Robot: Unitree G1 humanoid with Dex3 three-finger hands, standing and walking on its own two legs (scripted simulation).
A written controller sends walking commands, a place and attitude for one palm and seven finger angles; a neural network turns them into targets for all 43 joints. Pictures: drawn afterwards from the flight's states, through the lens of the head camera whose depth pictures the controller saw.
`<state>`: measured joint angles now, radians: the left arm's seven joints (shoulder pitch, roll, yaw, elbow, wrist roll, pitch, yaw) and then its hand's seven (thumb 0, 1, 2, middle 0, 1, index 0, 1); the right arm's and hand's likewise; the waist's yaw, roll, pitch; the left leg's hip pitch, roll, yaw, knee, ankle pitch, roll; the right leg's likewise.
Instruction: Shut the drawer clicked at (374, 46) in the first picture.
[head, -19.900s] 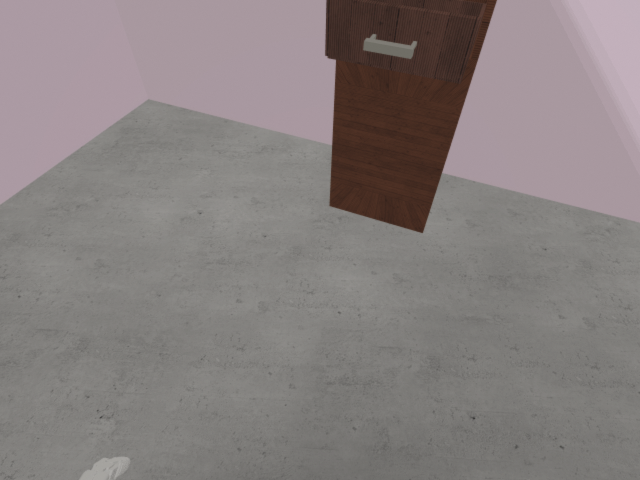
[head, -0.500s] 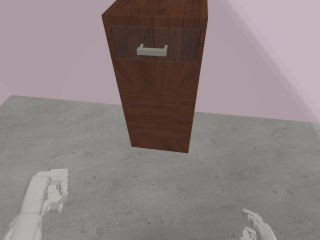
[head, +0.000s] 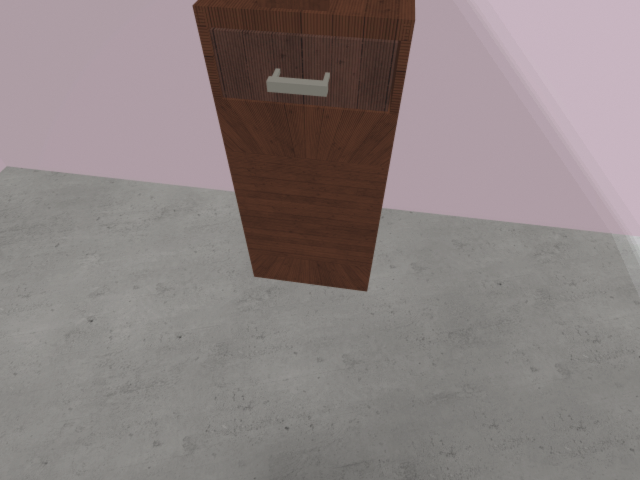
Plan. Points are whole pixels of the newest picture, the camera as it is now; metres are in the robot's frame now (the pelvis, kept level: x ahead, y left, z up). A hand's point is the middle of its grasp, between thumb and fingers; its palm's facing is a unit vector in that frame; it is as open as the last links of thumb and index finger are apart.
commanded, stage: let the arm hang, fingers relaxed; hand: left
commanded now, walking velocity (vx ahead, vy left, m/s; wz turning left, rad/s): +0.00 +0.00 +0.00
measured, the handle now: (299, 80) +0.85 +0.10 +0.06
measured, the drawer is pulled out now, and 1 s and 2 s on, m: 0.00 0.00 0.00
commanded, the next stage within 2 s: look to check the result in 0.50 s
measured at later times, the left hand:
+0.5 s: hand out of the picture -0.01 +0.12 -0.18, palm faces +0.07 -0.99 -0.12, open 7.4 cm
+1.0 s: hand out of the picture -0.01 +0.13 -0.18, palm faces +0.07 -0.98 -0.17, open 7.4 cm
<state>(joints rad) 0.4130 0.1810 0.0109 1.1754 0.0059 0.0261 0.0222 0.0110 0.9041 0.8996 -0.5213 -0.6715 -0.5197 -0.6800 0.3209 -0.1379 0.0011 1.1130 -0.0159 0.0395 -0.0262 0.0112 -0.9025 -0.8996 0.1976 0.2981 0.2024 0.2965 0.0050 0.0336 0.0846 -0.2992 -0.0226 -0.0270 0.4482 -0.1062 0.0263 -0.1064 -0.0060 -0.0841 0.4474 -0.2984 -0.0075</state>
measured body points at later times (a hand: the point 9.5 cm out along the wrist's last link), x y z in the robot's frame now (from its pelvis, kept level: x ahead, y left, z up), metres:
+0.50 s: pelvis +0.01 -0.02 +0.00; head +0.02 -0.02 +0.45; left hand -0.01 +0.17 -0.17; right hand -0.02 -0.21 -0.17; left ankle +0.09 +0.10 -0.74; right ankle -0.03 -0.11 -0.74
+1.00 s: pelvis +0.03 -0.03 +0.00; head +0.04 -0.03 +0.45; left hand -0.02 +0.18 -0.16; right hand +0.01 -0.23 -0.17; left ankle +0.09 +0.10 -0.74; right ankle -0.03 -0.12 -0.74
